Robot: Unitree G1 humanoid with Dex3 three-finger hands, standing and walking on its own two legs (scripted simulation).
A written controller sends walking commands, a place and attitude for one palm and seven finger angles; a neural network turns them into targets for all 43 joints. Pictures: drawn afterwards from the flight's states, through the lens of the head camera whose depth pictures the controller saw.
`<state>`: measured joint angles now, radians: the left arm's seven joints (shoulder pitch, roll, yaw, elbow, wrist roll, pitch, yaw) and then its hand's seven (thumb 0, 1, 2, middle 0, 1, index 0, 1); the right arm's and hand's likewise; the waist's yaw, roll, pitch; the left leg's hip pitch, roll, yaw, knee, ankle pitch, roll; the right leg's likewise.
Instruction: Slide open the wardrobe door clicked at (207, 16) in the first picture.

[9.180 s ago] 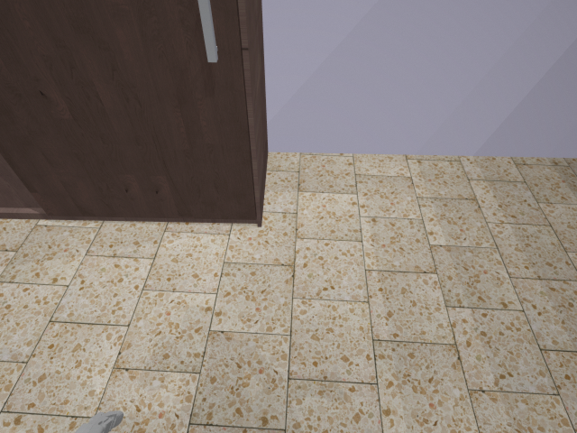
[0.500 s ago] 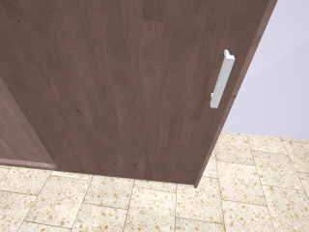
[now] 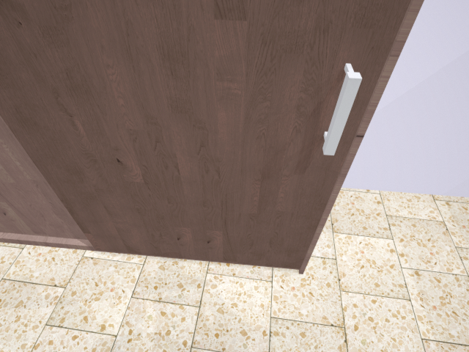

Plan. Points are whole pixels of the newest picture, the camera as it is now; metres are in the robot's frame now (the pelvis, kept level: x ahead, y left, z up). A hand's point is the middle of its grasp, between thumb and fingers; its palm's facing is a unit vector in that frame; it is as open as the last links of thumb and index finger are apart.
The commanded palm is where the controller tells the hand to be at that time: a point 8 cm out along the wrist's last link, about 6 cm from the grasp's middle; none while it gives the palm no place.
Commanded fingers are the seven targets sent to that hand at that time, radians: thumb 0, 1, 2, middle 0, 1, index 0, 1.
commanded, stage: look again from close up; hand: right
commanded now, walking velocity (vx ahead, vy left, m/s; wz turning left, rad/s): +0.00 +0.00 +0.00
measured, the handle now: (338, 111) +0.58 -0.19 +0.12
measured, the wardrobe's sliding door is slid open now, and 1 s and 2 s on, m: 0.00 0.00 0.00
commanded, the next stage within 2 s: none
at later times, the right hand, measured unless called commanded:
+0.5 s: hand out of the picture +0.05 -0.21 -0.17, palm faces -0.02 +0.96 -0.28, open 7.4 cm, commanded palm none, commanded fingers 0.00 -0.90 -0.90 0.20 0.30 0.20 0.30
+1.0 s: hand out of the picture +0.07 -0.21 -0.16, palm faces -0.02 +0.96 -0.29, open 7.4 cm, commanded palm none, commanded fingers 0.00 -0.90 -0.90 0.20 0.30 0.20 0.30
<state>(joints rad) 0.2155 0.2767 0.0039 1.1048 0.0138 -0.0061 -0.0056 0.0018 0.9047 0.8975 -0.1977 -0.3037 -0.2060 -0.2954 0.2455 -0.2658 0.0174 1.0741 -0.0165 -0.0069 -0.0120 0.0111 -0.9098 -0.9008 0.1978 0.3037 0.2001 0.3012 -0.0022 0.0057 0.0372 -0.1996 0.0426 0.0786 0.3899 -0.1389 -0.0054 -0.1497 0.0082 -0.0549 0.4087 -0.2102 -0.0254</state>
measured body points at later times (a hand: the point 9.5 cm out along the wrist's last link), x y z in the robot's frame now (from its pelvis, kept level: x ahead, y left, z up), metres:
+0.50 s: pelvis +0.01 +0.00 +0.00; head +0.01 +0.00 +0.45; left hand +0.05 +0.27 -0.15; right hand +0.06 -0.27 -0.14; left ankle +0.05 +0.12 -0.74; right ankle +0.01 -0.10 -0.74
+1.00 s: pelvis +0.02 +0.01 +0.00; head +0.02 +0.01 +0.45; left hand +0.07 +0.28 -0.14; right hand +0.07 -0.26 -0.14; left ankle +0.05 +0.12 -0.74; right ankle +0.01 -0.10 -0.74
